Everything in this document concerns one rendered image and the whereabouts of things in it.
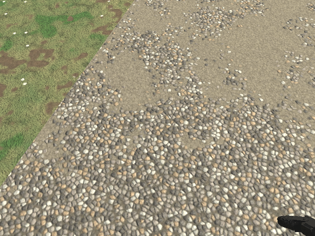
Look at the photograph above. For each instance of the robot right hand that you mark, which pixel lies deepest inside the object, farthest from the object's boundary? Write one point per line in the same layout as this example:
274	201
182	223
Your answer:
304	224

